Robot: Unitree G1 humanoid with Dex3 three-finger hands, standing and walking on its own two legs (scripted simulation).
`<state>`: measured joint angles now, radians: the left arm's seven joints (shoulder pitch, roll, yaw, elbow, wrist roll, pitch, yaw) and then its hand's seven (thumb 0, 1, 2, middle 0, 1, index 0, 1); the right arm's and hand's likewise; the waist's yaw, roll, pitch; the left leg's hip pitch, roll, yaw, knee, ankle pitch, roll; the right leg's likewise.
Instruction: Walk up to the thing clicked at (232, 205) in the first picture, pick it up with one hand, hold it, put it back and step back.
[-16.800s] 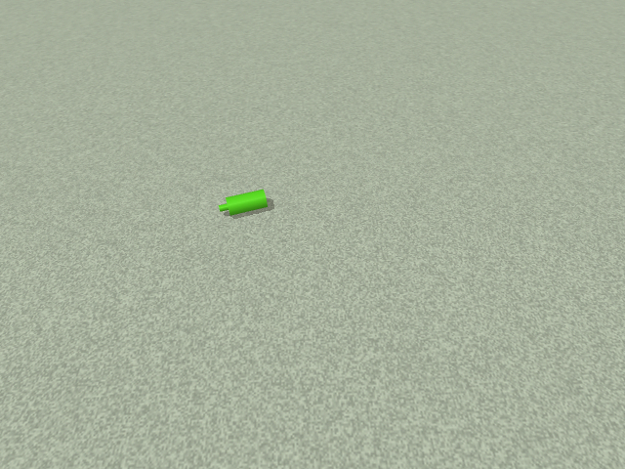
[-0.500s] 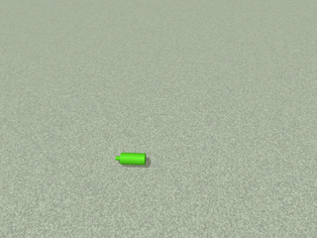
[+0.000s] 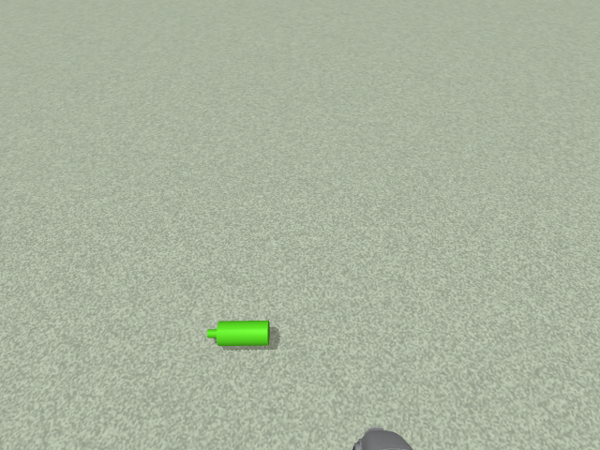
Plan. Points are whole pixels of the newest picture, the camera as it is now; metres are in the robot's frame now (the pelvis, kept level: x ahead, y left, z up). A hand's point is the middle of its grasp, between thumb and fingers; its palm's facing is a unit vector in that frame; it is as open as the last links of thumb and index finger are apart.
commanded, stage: walk up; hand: left
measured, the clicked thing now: (238, 333) +0.60 +0.23 -0.73
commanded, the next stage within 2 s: none
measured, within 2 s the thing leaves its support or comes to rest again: neither
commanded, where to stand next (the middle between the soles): +0.22 -0.03 m, yaw +0 degrees
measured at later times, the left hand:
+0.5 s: hand (159, 432) +0.19 +0.24 -0.17, palm faces +0.00 -0.94 -0.35, open 7.3 cm
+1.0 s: hand (157, 421) +0.20 +0.24 -0.15, palm faces +0.02 -0.94 -0.34, open 7.3 cm
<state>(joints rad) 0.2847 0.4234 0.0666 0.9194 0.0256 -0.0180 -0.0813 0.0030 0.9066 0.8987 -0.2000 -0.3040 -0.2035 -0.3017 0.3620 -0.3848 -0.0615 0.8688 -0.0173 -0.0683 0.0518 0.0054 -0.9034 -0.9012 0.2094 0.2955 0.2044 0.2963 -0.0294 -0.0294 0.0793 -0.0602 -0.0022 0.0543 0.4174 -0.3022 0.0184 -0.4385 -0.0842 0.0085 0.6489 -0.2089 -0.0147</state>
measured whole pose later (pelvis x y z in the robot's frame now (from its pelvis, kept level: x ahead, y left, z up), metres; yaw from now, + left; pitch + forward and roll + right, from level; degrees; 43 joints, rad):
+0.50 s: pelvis +0.11 -0.02 -0.02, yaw +1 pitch -2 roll +0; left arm 0.20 0.40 0.02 0.90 -0.01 0.01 0.00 0.00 0.90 0.90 -0.20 -0.30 -0.21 -0.30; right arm 0.21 -0.37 -0.03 0.91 -0.01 -0.02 0.01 0.00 -0.91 -0.90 0.21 0.29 0.20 0.30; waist 0.00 -0.03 0.12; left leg -0.37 0.02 0.00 0.67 -0.26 0.00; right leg -0.30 -0.02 -0.01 0.72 -0.43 -0.03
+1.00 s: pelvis +0.12 -0.02 +0.01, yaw +1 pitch -3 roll -1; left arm 0.09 0.37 0.00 1.11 0.00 -0.01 -0.01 0.00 0.90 0.90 -0.20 -0.30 -0.20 -0.30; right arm 0.05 -0.35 0.01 1.12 0.00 -0.01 0.02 0.00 -0.91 -0.90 0.21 0.29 0.20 0.30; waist 0.01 0.01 0.07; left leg -0.20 0.03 0.00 0.37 -0.12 -0.01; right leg -0.11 -0.01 -0.02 0.36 -0.20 0.01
